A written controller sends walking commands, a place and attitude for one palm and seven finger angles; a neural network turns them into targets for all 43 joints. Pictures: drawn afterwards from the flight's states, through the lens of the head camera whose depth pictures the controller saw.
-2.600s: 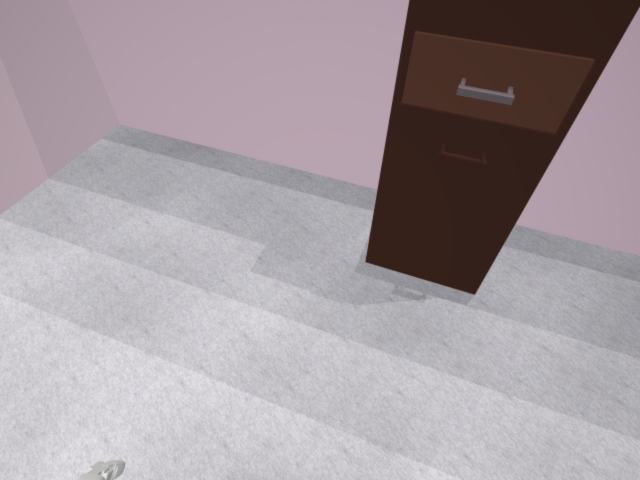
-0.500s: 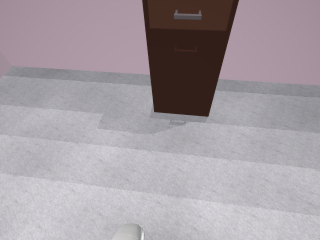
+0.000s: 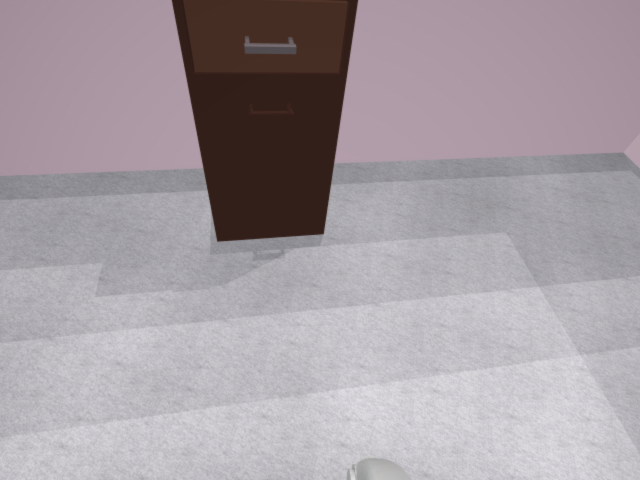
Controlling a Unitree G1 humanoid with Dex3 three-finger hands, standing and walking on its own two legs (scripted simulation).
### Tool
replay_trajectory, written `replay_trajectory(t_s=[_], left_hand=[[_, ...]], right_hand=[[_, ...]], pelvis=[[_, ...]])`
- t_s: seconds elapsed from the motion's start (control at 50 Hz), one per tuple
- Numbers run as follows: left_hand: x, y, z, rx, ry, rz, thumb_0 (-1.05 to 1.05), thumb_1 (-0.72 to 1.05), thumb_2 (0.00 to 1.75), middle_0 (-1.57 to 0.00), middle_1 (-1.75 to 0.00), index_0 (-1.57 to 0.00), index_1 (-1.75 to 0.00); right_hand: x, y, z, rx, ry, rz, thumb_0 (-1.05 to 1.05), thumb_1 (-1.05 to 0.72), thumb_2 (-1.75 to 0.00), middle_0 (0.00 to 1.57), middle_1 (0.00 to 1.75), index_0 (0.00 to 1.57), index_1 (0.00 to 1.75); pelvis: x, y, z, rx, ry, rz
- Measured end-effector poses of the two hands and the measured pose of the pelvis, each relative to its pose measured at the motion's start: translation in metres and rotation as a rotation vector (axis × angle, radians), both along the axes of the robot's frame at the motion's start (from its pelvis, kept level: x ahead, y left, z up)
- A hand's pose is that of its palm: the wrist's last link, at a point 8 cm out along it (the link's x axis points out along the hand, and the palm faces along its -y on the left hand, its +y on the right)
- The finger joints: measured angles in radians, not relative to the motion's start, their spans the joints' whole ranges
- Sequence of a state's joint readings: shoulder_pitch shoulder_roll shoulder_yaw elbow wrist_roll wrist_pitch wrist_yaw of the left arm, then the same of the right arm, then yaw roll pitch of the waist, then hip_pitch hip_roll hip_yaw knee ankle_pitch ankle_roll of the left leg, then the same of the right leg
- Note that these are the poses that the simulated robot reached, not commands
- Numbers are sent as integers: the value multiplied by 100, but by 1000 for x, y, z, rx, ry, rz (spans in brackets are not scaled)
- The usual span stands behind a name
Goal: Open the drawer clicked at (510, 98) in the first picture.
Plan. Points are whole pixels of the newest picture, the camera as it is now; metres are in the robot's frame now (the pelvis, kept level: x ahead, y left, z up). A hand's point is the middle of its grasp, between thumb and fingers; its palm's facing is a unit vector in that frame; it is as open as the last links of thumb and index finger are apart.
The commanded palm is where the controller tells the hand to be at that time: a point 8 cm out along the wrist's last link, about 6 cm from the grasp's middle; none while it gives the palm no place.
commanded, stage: walk to a spot facing it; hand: left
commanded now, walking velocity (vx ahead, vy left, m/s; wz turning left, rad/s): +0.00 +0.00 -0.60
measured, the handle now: (269, 44) +1.05 +0.21 +0.03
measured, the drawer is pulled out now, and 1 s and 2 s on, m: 0.00 0.00 0.00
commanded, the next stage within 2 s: turn to face it in 1.04 s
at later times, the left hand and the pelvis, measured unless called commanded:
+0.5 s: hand (222, 479) +0.15 +0.14 -0.17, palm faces -0.30 -0.93 -0.21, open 7.4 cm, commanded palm none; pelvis +0.06 -0.04 +0.00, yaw -18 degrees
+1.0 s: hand (315, 307) +0.43 +0.03 -0.16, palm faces -0.58 -0.79 -0.18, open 7.4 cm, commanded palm none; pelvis +0.22 -0.06 +0.00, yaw -37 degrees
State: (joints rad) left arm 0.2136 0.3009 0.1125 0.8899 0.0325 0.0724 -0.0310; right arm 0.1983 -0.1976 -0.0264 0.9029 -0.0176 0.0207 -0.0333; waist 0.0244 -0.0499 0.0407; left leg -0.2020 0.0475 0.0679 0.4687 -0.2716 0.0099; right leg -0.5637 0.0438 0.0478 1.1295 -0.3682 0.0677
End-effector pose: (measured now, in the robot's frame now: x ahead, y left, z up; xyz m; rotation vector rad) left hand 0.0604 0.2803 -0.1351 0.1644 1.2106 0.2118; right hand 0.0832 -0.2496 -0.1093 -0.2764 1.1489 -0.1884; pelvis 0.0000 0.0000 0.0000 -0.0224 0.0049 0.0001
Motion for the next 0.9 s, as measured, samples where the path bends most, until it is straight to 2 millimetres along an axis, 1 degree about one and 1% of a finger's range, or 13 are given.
replay_trajectory(t_s=[0.06,0.12,0.2,0.26,0.32,0.36,0.42,0.52,0.6,0.66,0.74,0.82,0.9], left_hand=[[13,-5,1,-4,11,-56,0,91,90,-20,-30,-19,-30],[30,-18,1,-9,20,-128,0,91,90,-20,-30,-19,-30],[62,-48,2,-13,8,-239,0,91,90,-20,-30,-19,-30],[89,-73,-1,-3,-53,-313,0,91,90,-20,-30,-19,-30],[100,-91,3,-6,-95,-327,0,91,90,-20,-30,-20,-30],[99,-96,5,-6,-82,-335,0,91,90,-20,-30,-20,-30],[96,-99,4,-13,-24,-357,0,91,90,-20,-30,-20,-30],[98,-91,-7,-29,87,-372,0,91,90,-20,-30,-20,-30],[117,-75,-26,-40,157,-366,0,90,90,-20,-30,-20,-30],[147,-65,-40,-37,195,-387,0,91,90,-20,-30,-20,-30],[207,-73,-30,-39,162,-458,1,91,90,-20,-30,-20,-30],[272,-99,-12,-51,70,-522,1,91,90,-20,-30,-19,-30],[329,-137,0,-60,11,-598,0,91,90,-19,-30,-19,-30]], right_hand=[[-24,0,-3,15,16,-60,1,-90,-90,20,30,21,30],[-52,-4,-10,34,40,-130,1,-90,-90,21,30,21,30],[-95,-17,-23,62,91,-235,1,-90,-90,21,30,21,30],[-126,-32,-40,76,144,-302,1,-90,-90,21,30,21,30],[-140,-43,-43,78,209,-334,1,-90,-90,20,30,21,30],[-134,-48,-38,77,201,-349,1,-91,-90,20,30,20,30],[-111,-55,-28,69,136,-369,1,-91,-90,20,30,20,30],[-53,-56,-15,52,20,-377,1,-91,-90,20,30,20,30],[-1,-49,-12,23,-52,-371,1,-91,-90,20,30,20,30],[22,-39,-15,-8,-94,-390,1,-91,-90,20,30,20,30],[19,-15,-11,23,-59,-476,0,-91,-90,20,30,20,30],[3,11,-12,77,35,-578,0,-91,-90,20,30,21,30],[-16,32,-17,135,127,-683,1,-92,-90,20,30,21,30]], pelvis=[[-2,1,1,-9,-4,-47],[-4,-2,-1,-10,-5,-99],[-3,-14,-5,-6,3,-172],[1,-28,-18,1,10,-207],[8,-34,-17,-5,-3,-228],[17,-36,-12,2,-8,-251],[31,-38,-6,11,-11,-284],[64,-35,-5,6,-11,-332],[101,-26,-14,-8,-14,-368],[125,-19,-24,-11,-21,-419],[151,-19,-12,-15,-28,-477],[177,-25,0,-9,-19,-529],[200,-35,3,2,-16,-577]])
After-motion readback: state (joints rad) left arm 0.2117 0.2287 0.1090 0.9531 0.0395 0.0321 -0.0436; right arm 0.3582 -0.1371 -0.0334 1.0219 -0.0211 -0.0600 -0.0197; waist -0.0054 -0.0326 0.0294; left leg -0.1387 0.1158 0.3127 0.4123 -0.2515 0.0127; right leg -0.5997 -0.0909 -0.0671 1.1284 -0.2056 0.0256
